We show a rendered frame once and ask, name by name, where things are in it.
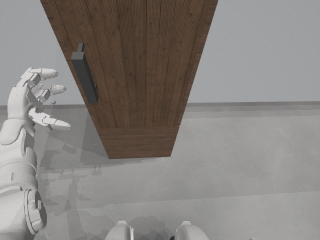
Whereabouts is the left robot hand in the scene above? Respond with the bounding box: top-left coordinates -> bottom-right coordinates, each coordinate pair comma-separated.
7,67 -> 72,132

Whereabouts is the robot left forearm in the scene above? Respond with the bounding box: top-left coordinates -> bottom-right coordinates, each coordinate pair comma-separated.
0,118 -> 38,197

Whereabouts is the robot left shin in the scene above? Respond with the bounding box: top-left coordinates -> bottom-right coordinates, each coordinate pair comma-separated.
117,220 -> 128,225

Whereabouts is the right robot thigh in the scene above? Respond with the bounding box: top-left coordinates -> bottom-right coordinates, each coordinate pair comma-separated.
174,224 -> 209,240

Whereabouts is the left robot upper arm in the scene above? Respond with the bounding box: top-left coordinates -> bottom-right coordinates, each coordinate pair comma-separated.
0,189 -> 47,240

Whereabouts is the handle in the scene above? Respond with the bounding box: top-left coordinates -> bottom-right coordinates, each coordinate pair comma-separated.
71,41 -> 99,104

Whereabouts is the cupboard door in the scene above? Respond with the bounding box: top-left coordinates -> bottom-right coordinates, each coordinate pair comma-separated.
47,0 -> 212,129

